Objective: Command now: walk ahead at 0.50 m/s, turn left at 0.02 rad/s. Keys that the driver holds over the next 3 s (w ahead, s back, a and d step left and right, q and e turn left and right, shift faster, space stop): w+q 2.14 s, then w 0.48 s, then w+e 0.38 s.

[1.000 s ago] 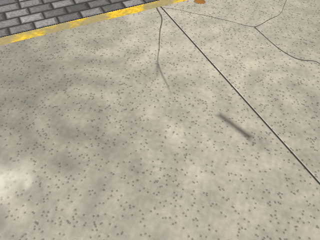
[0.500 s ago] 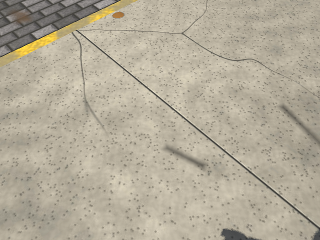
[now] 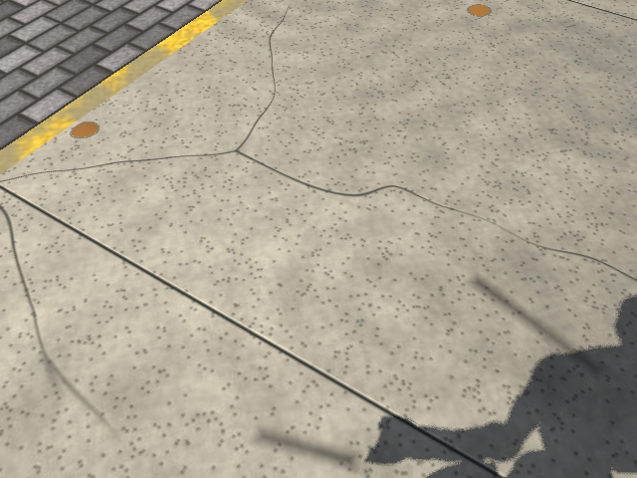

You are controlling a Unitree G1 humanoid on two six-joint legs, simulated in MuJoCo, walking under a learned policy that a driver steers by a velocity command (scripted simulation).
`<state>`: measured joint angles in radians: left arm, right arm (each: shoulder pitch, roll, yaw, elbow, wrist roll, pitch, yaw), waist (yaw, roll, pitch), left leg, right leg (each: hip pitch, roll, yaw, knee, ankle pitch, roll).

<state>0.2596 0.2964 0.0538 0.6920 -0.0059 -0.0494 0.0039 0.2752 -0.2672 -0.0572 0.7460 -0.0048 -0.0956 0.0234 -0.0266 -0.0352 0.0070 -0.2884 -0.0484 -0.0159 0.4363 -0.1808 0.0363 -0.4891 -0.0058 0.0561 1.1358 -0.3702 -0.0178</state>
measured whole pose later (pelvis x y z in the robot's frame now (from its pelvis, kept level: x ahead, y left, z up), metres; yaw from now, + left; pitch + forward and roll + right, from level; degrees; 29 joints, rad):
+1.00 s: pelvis +0.48 +0.11 +0.00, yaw +32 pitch +2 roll +0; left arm 0.12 0.31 0.05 0.70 0.02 -0.10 0.00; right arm 0.31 -0.28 -0.06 0.68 0.01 -0.04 0.01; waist -0.04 -0.02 0.05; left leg -0.23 -0.11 -0.07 0.38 -0.17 0.10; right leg -0.64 -0.10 0.07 0.98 -0.24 0.05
